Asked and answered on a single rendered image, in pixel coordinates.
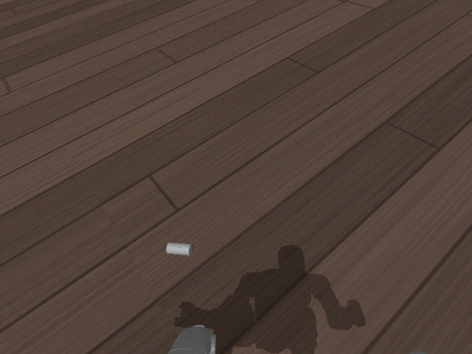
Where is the can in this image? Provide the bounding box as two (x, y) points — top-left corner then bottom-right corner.
(166, 242), (192, 256)

